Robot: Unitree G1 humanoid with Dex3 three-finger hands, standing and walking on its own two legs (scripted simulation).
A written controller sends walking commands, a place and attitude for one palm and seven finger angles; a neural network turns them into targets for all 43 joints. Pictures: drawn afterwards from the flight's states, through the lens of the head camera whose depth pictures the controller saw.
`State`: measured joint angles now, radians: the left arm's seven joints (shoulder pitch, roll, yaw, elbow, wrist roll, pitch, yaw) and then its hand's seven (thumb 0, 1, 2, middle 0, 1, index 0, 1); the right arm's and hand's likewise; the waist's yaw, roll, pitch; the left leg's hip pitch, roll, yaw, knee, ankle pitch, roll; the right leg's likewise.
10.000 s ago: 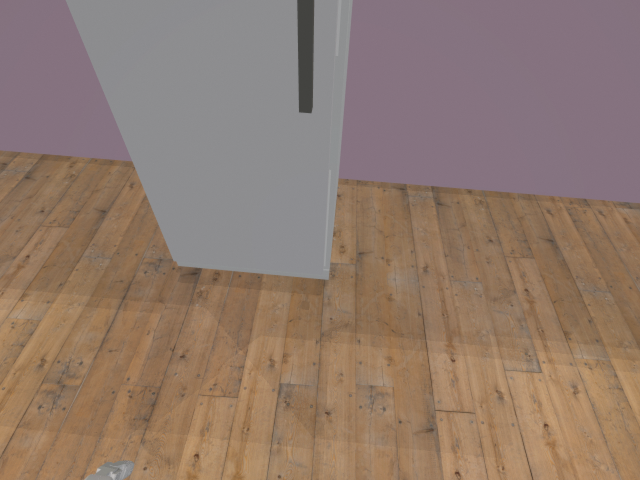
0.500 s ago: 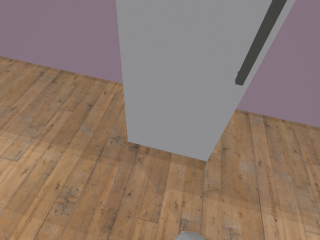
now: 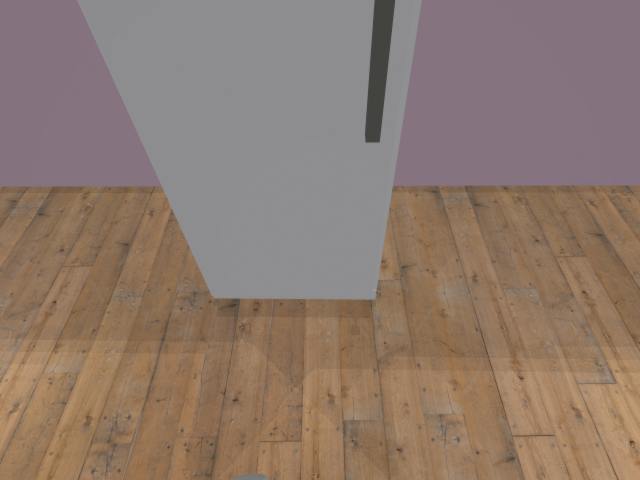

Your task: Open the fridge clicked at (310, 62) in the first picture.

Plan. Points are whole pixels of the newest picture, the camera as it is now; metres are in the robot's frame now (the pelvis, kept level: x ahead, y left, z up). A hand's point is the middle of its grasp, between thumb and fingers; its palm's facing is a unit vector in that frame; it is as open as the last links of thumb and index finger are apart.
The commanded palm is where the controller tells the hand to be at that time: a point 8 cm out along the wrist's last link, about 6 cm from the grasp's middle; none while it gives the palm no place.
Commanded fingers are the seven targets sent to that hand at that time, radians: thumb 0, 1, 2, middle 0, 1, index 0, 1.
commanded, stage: take the last steps up to it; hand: right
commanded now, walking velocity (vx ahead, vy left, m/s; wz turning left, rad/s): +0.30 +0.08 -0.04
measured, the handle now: (382, 8) +0.75 -0.07 +0.24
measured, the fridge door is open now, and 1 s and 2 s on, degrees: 0 0 0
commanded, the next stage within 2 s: come to a stop and stand still in 0.78 s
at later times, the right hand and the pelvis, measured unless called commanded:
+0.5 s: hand out of the picture -0.02 -0.10 -0.17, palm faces +0.16 +0.98 -0.14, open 7.3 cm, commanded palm none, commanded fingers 0.00 -0.90 -0.90 0.20 0.30 0.20 0.30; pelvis +0.09 +0.03 +0.00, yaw -4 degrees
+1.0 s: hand (457, 373) +0.32 -0.21 -0.17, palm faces +0.08 +0.98 -0.21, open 7.3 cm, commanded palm none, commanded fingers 0.00 -0.90 -0.90 0.20 0.30 0.20 0.30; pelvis +0.24 -0.01 +0.00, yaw -2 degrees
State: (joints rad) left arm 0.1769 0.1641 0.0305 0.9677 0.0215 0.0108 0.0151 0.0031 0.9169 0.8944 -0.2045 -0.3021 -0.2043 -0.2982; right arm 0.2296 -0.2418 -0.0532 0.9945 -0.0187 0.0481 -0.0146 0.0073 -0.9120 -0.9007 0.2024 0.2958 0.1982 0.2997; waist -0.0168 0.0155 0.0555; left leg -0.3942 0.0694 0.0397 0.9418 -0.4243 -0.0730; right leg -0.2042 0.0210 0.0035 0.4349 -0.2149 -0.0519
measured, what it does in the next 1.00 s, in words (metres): walks ahead: left foot, then right foot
